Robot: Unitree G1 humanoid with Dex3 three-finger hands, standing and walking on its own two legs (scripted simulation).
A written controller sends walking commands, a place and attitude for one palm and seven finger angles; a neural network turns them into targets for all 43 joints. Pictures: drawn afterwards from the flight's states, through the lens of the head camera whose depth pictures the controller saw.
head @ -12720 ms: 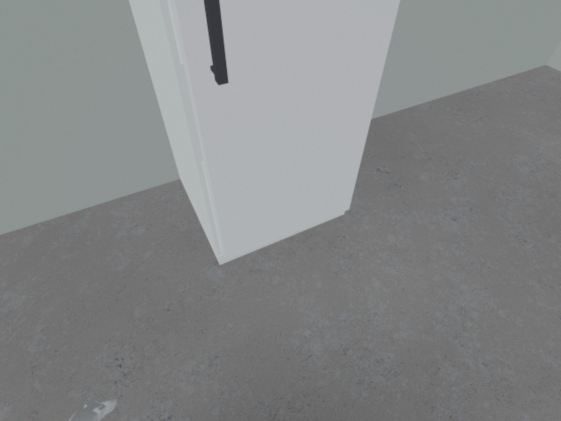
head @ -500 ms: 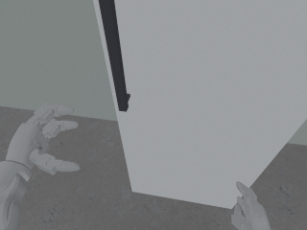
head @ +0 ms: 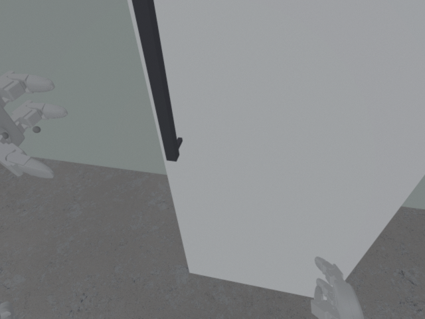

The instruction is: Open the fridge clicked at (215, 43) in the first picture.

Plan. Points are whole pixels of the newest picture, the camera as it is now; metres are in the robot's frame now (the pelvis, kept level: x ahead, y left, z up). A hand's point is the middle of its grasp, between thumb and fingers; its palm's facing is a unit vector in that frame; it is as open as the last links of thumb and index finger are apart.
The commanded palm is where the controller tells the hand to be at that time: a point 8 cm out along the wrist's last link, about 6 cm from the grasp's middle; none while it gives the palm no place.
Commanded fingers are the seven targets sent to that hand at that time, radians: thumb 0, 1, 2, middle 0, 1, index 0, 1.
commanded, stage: raise the hand to about handle height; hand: left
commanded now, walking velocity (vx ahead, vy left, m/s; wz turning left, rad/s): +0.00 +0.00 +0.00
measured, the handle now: (163, 76) +0.45 +0.15 +0.27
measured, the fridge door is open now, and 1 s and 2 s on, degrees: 0 0 0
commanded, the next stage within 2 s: move the hooked fingers beside the handle in 0.44 s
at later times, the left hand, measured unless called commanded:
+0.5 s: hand (55, 144) +0.29 +0.29 +0.23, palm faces +0.02 -0.99 -0.17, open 14.0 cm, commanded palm +0.24 +0.33 +0.26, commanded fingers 0.00 -0.50 0.30 -0.30 -1.20 -0.30 -1.20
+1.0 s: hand (75, 121) +0.32 +0.26 +0.25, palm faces -0.01 -0.99 -0.11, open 13.9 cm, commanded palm +0.28 +0.31 +0.25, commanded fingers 0.00 -0.50 0.30 -0.30 -1.20 -0.30 -1.20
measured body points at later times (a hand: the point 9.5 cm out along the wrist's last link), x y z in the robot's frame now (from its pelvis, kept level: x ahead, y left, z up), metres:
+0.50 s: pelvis +0.00 +0.01 +0.00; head -0.02 -0.02 +0.45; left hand +0.28 +0.34 +0.24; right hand +0.21 -0.21 -0.07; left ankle +0.01 +0.11 -0.74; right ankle +0.00 -0.10 -0.74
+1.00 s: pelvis +0.01 +0.01 +0.00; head -0.02 -0.01 +0.45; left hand +0.32 +0.32 +0.26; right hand +0.20 -0.21 -0.07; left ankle +0.01 +0.11 -0.74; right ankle +0.00 -0.10 -0.74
